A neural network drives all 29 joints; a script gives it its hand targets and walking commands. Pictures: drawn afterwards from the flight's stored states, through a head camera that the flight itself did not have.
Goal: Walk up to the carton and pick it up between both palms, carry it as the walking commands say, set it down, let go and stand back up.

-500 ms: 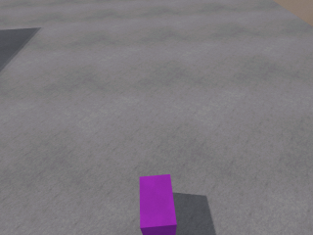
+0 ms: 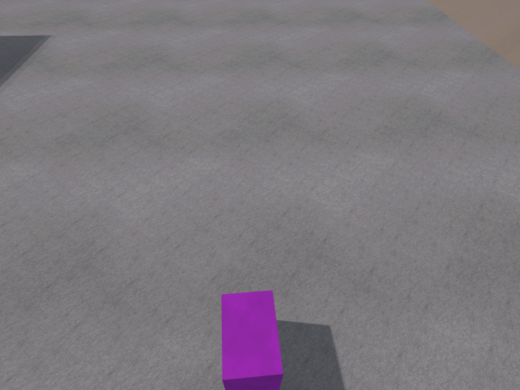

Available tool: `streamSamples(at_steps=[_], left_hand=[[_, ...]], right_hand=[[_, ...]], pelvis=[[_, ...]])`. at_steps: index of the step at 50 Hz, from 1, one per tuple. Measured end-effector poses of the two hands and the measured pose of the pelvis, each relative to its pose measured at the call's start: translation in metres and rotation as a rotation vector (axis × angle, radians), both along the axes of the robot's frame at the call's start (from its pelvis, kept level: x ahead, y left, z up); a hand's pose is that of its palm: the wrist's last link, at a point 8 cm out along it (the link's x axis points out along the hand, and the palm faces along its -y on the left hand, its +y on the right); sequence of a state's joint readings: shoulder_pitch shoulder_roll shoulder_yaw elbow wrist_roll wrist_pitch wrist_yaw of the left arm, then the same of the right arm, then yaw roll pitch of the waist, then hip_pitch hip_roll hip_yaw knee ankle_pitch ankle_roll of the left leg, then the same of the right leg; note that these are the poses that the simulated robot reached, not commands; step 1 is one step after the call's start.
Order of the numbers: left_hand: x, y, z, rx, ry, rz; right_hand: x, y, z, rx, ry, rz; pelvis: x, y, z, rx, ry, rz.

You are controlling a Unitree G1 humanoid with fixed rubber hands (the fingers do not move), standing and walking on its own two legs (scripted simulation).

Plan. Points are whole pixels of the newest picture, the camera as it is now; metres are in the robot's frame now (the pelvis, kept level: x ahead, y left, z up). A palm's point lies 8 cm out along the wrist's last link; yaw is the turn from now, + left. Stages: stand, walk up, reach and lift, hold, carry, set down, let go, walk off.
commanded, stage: reach and lift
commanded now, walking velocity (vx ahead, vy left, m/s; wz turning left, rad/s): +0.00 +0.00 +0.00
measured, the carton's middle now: (250, 344) +0.42 +0.04 -0.65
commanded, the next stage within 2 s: none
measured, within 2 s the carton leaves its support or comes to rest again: neither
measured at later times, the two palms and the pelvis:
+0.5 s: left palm out of the picture +0.16 +0.21 -0.18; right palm out of the picture +0.16 -0.18 -0.18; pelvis +0.00 +0.02 -0.05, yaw -2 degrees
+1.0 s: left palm (158, 350) +0.26 +0.21 -0.21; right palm (342, 339) +0.28 -0.16 -0.20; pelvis -0.09 +0.01 -0.10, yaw -3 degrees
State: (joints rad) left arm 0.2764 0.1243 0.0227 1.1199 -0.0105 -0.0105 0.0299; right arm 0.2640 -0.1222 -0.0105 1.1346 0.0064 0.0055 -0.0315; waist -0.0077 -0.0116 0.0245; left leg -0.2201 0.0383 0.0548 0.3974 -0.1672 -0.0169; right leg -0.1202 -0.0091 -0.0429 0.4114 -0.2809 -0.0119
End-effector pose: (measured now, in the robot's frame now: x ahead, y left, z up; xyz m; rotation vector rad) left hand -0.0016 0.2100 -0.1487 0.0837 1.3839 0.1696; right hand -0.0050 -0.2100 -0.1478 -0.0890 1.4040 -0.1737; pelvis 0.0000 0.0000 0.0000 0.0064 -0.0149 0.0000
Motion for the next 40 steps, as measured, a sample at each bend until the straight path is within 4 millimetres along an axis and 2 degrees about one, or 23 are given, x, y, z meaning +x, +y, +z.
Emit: streamSamples(at_steps=[1, 3, 6, 8, 9, 11, 13, 16, 19, 22, 25, 28, 33, 36, 40], left_hand=[[0.006, 0.002, -0.002, -0.005, -0.009, 0.011], [0.032, 0.014, -0.005, 0.015, -0.046, 0.027], [0.092, 0.030, -0.005, 0.037, -0.114, -0.006], [0.131, 0.035, 0.002, 0.041, -0.135, -0.044], [0.147, 0.036, 0.006, 0.042, -0.141, -0.059], [0.169, 0.033, 0.014, 0.039, -0.143, -0.081], [0.178, 0.028, 0.017, 0.031, -0.132, -0.097], [0.174, 0.017, 0.014, 0.009, -0.105, -0.099], [0.164, 0.006, 0.002, -0.020, -0.091, -0.078], [0.156, -0.001, -0.015, -0.032, -0.106, -0.060], [0.159, -0.003, -0.029, -0.016, -0.150, -0.073], [0.172, -0.002, -0.037, 0.006, -0.212, -0.107], [0.200, 0.003, -0.033, 0.025, -0.335, -0.108], [0.204, 0.004, -0.031, 0.018, -0.356, -0.103], [0.205, 0.006, -0.038, 0.012, -0.337, -0.100]], right_hand=[[0.007, 0.000, -0.001, 0.005, -0.017, -0.005], [0.037, -0.006, -0.004, -0.010, -0.075, -0.009], [0.105, -0.015, -0.003, -0.034, -0.178, 0.048], [0.146, -0.014, 0.003, -0.040, -0.208, 0.087], [0.162, -0.012, 0.007, -0.041, -0.211, 0.101], [0.181, -0.005, 0.012, -0.034, -0.201, 0.115], [0.185, 0.005, 0.013, -0.011, -0.177, 0.122], [0.171, 0.022, 0.005, 0.038, -0.120, 0.128], [0.154, 0.032, -0.009, 0.065, -0.077, 0.136], [0.149, 0.032, -0.022, 0.065, -0.107, 0.129], [0.162, 0.026, -0.032, 0.058, -0.207, 0.107], [0.179, 0.020, -0.039, 0.049, -0.299, 0.106], [0.196, 0.016, -0.045, 0.038, -0.357, 0.124], [0.202, 0.019, -0.043, 0.043, -0.372, 0.120], [0.214, 0.026, -0.041, 0.044, -0.394, 0.110]], pelvis=[[0.000, 0.001, -0.003, 0.004, 0.031, -0.010], [-0.005, 0.004, -0.013, 0.011, 0.056, -0.023], [-0.013, 0.009, -0.029, 0.007, 0.082, -0.021], [-0.016, 0.012, -0.035, 0.010, 0.107, -0.019], [-0.016, 0.014, -0.036, 0.011, 0.121, -0.021], [-0.012, 0.017, -0.036, 0.007, 0.152, -0.021], [-0.007, 0.020, -0.034, 0.002, 0.180, -0.021], [0.003, 0.023, -0.031, -0.001, 0.226, -0.021], [0.008, 0.024, -0.034, -0.001, 0.279, -0.022], [0.005, 0.024, -0.043, 0.002, 0.345, -0.025], [-0.005, 0.023, -0.054, 0.013, 0.405, -0.042], [-0.017, 0.020, -0.065, 0.017, 0.438, -0.056], [-0.040, 0.014, -0.077, 0.024, 0.430, -0.053], [-0.051, 0.010, -0.080, 0.025, 0.397, -0.055], [-0.064, 0.008, -0.085, 0.025, 0.366, -0.061]])
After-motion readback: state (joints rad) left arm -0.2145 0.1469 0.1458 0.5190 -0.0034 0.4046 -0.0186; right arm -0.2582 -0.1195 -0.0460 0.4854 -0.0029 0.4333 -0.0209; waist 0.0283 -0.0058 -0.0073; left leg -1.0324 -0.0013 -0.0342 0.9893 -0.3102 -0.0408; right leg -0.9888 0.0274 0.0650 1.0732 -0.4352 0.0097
